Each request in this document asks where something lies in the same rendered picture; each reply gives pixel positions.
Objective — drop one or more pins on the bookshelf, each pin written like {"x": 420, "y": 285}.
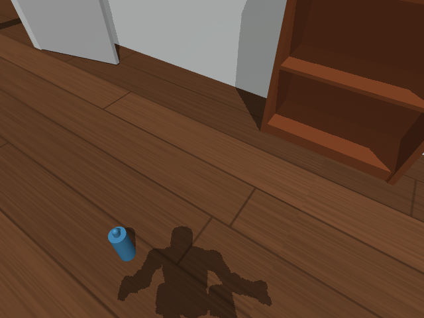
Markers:
{"x": 348, "y": 83}

